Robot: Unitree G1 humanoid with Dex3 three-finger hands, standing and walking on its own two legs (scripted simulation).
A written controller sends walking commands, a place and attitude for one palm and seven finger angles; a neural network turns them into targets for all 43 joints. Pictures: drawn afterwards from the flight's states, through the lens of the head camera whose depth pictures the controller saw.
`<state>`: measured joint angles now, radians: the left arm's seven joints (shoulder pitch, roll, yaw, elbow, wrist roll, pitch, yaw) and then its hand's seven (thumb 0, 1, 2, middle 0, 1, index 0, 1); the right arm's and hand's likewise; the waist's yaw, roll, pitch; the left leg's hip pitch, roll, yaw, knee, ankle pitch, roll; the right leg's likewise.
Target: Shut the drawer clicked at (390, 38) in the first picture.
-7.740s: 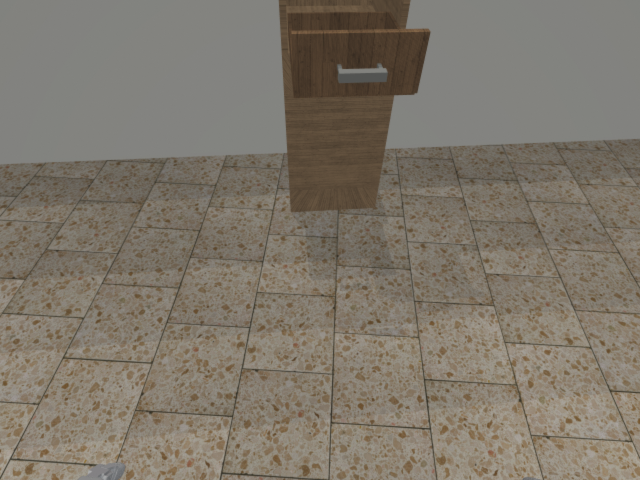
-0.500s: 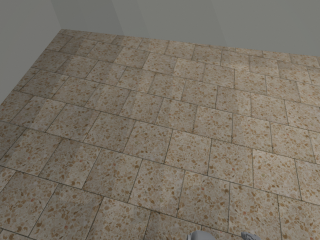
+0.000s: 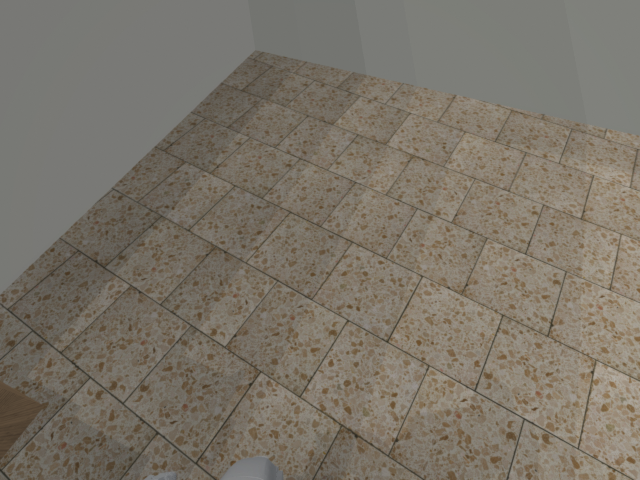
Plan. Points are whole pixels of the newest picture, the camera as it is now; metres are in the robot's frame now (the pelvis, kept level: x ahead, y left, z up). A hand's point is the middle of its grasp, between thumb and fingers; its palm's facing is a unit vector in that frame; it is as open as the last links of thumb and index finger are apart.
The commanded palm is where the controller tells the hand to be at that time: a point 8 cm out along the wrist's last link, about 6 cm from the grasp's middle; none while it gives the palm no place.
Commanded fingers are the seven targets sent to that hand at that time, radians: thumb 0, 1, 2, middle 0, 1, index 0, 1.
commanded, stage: turn to face it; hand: left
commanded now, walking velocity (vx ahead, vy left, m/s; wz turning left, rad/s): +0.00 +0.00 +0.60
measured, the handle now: out of the picture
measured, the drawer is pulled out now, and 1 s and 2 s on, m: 0.29 0.29 0.29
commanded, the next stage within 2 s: none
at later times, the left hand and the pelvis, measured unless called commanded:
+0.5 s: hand out of the picture +0.07 +0.25 -0.15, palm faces +0.30 -0.92 -0.27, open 7.4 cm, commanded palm none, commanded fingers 0.00 0.90 0.90 -0.20 -0.30 -0.20 -0.30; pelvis +0.02 +0.01 +0.00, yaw +17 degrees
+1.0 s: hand out of the picture -0.09 +0.20 -0.18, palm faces +0.61 -0.75 -0.26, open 7.4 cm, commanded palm none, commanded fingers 0.00 0.90 0.90 -0.20 -0.30 -0.20 -0.30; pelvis +0.01 +0.01 -0.01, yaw +37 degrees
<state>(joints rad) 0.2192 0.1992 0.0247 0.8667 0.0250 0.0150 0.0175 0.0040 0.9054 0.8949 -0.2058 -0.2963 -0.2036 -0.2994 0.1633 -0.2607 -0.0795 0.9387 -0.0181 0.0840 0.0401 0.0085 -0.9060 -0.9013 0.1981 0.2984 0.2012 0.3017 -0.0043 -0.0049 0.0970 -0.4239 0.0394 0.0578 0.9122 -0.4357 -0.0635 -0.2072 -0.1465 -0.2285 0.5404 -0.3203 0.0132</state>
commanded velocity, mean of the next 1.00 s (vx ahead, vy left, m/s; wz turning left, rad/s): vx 0.00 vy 0.00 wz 0.60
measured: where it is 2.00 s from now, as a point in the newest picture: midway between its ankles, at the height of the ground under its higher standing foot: outside the picture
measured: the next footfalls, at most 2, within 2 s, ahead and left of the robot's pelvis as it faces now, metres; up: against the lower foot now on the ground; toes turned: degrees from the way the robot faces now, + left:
left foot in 0.10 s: +0.04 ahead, +0.13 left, +0.00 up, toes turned +9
right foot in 0.56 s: +0.10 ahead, -0.10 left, +0.00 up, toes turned +18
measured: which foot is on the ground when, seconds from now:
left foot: up 0.00-0.08, down 0.10-0.56, up 0.58-0.98, down 1.00-1.00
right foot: down 0.00-0.10, up 0.12-0.54, down 0.56-1.00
